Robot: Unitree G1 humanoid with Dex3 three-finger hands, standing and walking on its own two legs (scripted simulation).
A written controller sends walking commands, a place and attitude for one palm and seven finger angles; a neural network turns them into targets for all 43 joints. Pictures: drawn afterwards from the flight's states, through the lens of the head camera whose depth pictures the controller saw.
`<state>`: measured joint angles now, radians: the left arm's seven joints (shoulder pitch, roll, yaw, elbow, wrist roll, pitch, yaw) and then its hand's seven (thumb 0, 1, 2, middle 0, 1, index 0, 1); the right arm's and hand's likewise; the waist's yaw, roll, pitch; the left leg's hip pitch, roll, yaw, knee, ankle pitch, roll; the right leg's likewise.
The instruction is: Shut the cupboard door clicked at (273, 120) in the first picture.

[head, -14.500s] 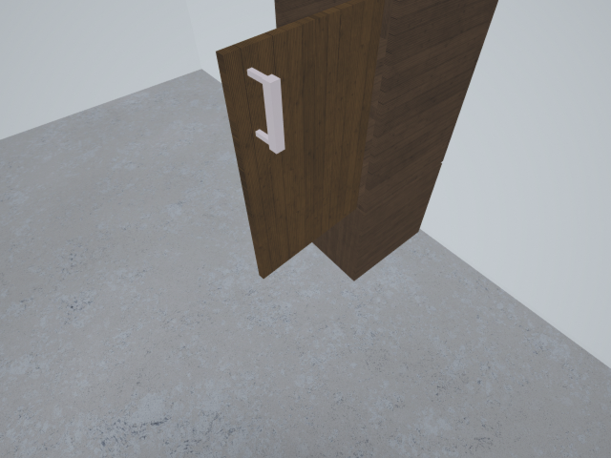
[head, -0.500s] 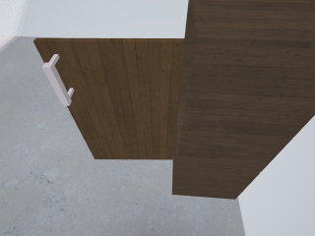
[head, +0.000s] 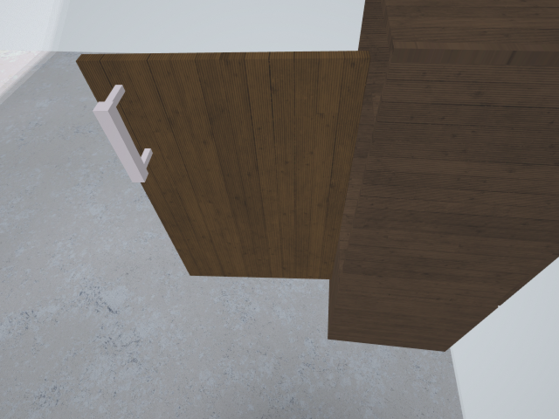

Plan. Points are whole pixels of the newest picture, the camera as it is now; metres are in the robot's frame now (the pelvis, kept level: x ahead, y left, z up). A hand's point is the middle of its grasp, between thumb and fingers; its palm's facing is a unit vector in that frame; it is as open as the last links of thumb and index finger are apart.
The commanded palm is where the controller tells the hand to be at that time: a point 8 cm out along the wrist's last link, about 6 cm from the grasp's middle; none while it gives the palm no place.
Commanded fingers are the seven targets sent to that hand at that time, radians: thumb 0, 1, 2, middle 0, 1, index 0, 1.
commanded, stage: come to a stop and stand still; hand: left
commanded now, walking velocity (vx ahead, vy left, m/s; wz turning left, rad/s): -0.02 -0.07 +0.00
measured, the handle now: (128, 136) +0.45 +0.26 +0.16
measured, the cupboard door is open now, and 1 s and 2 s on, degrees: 94 94 94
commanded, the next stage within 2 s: look again from close up in 0.90 s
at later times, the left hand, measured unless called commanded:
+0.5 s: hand out of the picture +0.04 +0.23 -0.16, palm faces +0.02 -0.98 -0.21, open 7.3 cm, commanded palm none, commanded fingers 0.00 0.90 0.90 -0.20 -0.30 -0.20 -0.30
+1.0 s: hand out of the picture +0.04 +0.25 -0.16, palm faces -0.01 -0.97 -0.23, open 7.3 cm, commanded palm none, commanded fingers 0.00 0.90 0.90 -0.20 -0.30 -0.20 -0.30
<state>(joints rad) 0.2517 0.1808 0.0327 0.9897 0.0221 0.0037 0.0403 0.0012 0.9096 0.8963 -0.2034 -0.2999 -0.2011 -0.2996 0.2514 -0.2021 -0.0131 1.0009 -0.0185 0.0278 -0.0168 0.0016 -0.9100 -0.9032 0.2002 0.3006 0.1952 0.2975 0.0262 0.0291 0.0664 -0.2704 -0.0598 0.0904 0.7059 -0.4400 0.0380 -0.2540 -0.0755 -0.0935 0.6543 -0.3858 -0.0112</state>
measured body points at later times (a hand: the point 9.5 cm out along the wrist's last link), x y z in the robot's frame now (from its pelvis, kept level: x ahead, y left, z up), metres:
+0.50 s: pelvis +0.02 +0.05 +0.01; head +0.04 +0.05 +0.46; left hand +0.04 +0.29 -0.14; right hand +0.08 -0.18 -0.14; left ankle +0.03 +0.17 -0.72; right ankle -0.02 -0.07 -0.72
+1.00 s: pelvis +0.02 +0.07 +0.01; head +0.03 +0.05 +0.46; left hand +0.04 +0.30 -0.14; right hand +0.02 -0.15 -0.16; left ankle +0.03 +0.17 -0.72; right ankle -0.02 -0.07 -0.72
